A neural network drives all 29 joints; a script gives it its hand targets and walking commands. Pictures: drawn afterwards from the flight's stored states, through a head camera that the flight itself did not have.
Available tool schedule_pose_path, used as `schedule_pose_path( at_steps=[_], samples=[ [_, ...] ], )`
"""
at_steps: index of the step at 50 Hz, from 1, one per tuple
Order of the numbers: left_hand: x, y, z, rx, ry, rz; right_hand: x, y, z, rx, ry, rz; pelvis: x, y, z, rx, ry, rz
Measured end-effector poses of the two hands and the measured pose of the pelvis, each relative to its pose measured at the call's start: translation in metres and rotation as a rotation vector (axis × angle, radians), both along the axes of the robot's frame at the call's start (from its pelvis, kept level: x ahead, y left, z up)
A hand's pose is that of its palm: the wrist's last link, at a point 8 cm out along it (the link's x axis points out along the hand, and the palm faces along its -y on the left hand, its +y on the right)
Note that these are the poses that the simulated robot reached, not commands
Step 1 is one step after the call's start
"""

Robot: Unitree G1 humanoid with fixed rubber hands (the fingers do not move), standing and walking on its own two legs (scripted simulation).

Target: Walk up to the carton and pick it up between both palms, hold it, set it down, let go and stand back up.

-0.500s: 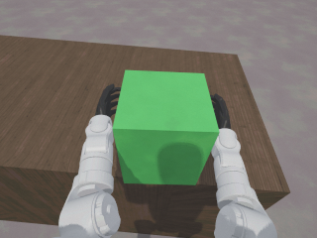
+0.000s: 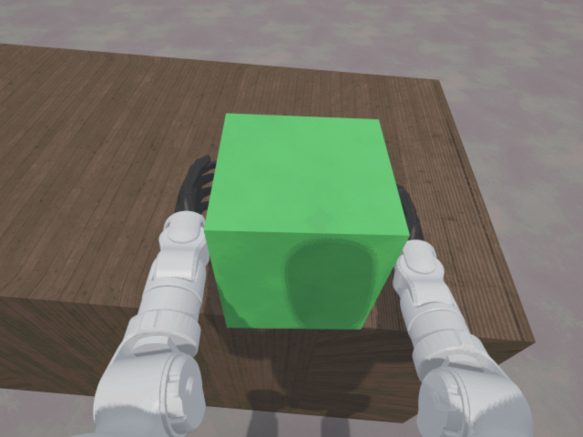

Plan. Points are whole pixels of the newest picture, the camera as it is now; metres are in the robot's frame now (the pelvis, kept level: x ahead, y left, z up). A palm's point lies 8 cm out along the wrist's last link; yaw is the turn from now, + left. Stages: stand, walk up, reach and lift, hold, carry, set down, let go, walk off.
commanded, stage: set down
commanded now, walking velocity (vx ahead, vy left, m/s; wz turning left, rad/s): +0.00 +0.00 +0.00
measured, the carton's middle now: (298, 229) +0.40 +0.00 +0.06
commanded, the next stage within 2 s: none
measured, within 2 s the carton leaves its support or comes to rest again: neither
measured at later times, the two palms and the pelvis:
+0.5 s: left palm (173, 230) +0.38 +0.17 +0.08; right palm (447, 240) +0.37 -0.21 +0.07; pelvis -0.02 -0.02 -0.01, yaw +0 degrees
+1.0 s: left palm (151, 274) +0.32 +0.19 +0.08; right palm (452, 283) +0.30 -0.20 +0.07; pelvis -0.04 -0.01 +0.00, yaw +1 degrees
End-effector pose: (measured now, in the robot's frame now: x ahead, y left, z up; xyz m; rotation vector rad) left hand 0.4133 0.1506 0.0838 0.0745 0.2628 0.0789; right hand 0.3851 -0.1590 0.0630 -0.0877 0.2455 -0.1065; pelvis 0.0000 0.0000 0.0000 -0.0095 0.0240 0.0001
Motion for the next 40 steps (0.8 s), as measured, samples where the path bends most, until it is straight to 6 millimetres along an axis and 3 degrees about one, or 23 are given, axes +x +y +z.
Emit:
schedule_pose_path(
  at_steps=[5, 11, 16, 24, 32, 40],
  samples=[
    [0.006, -0.002, -0.020, 0.011, 0.057, 0.005, 0.002, -0.017, -0.023, 0.054, 0.063, -0.058, -0.002, 0.001, -0.004, -0.013, 0.094, -0.010],
    [0.009, -0.001, -0.016, -0.018, 0.006, 0.008, 0.014, -0.033, -0.008, 0.079, -0.015, -0.056, -0.003, 0.000, -0.008, -0.019, 0.174, -0.028],
    [0.000, 0.002, -0.015, -0.035, 0.024, -0.008, 0.015, -0.046, -0.002, 0.063, 0.017, -0.040, -0.007, -0.005, -0.007, -0.015, 0.152, -0.024],
    [-0.026, 0.019, -0.008, -0.052, -0.005, 0.002, -0.011, -0.054, 0.012, 0.066, -0.024, -0.039, -0.017, -0.016, -0.006, -0.006, 0.118, 0.001],
    [-0.058, 0.026, -0.009, -0.047, 0.004, -0.011, -0.048, -0.050, 0.004, 0.072, 0.025, -0.044, -0.033, -0.019, -0.006, -0.001, 0.047, 0.014],
    [-0.066, 0.019, -0.006, -0.070, 0.003, -0.011, -0.057, -0.044, 0.008, 0.086, 0.025, -0.044, -0.045, -0.015, -0.010, 0.003, 0.057, 0.018]
  ],
)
